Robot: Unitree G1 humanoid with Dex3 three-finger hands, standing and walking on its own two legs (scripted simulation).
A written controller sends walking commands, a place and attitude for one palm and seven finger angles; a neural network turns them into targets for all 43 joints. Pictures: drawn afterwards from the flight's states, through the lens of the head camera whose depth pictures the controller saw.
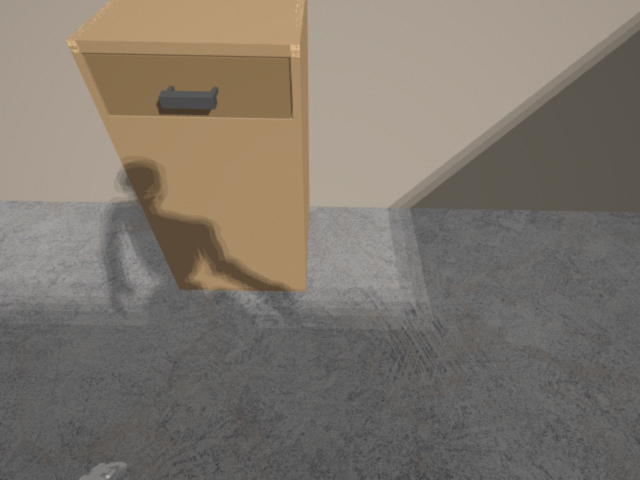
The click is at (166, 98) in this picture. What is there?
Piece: drawer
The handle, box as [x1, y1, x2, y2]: [158, 86, 217, 108]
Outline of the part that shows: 158,96 162,107 214,108 216,105 215,97 217,93 217,87 213,87 210,92 175,91 173,86 169,86 165,91 161,91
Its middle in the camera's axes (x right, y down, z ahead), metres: -0.29 -0.32 +0.85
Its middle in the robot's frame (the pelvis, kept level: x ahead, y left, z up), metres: +0.85 +0.34 +0.04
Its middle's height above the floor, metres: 0.82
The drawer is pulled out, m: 0.00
